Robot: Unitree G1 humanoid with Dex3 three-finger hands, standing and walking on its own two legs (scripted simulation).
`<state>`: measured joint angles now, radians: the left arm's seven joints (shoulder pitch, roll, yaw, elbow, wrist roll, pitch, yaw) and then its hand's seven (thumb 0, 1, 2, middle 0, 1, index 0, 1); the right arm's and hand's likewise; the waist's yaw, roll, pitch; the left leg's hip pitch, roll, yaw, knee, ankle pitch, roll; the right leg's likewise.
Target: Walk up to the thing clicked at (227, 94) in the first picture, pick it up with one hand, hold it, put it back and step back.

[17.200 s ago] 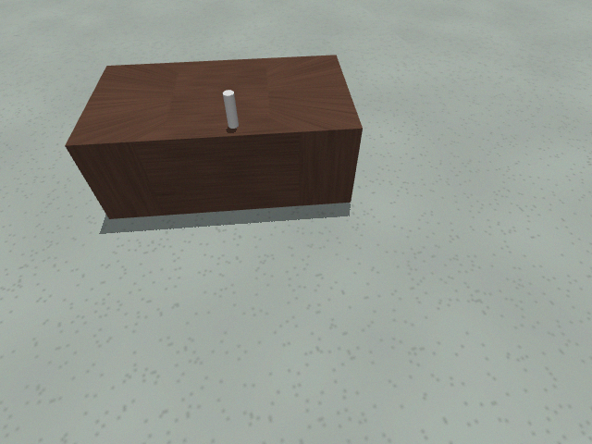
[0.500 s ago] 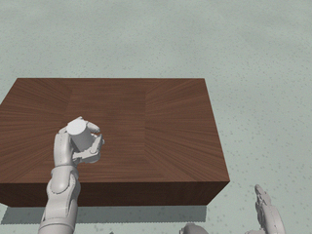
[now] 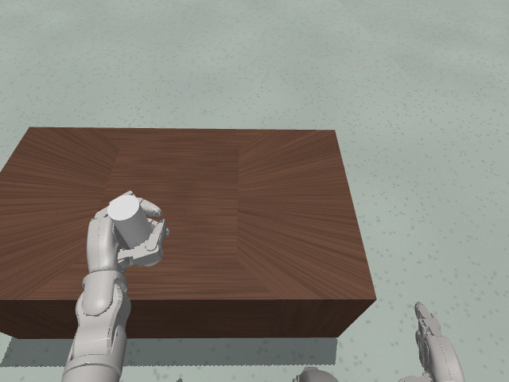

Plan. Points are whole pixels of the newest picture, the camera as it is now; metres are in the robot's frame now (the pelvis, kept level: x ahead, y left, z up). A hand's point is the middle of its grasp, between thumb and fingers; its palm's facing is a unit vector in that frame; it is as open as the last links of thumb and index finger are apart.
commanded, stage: hold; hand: left
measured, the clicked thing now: (138, 234) +0.33 +0.19 +0.05
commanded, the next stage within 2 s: crouch in 1.38 s
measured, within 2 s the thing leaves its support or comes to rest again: neither
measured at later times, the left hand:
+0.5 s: hand (149, 236) +0.32 +0.17 +0.05, palm faces +0.14 -0.99 +0.01, open 5.2 cm
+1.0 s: hand (150, 239) +0.32 +0.17 +0.05, palm faces +0.15 -0.99 +0.02, open 5.2 cm
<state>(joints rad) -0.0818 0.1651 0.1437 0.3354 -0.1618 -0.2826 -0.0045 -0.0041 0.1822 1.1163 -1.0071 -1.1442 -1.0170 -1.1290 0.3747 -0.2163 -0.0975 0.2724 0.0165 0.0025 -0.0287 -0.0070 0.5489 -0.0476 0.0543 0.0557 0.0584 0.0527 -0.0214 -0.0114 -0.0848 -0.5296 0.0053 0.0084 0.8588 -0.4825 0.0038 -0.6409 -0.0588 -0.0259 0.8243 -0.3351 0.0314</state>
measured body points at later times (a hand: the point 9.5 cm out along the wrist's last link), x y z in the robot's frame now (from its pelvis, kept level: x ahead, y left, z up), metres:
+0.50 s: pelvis +0.00 +0.00 +0.00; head +0.04 +0.01 +0.45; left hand +0.31 +0.22 +0.05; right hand +0.15 -0.26 -0.05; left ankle -0.03 +0.11 -0.70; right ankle +0.04 -0.14 -0.70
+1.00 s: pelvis +0.00 +0.00 +0.00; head +0.04 +0.01 +0.45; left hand +0.31 +0.22 +0.05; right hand +0.16 -0.26 -0.04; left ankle -0.03 +0.11 -0.70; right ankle +0.04 -0.14 -0.70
